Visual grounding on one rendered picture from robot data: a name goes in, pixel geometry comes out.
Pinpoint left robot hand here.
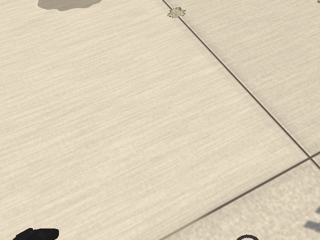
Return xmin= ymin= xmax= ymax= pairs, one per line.
xmin=13 ymin=228 xmax=59 ymax=240

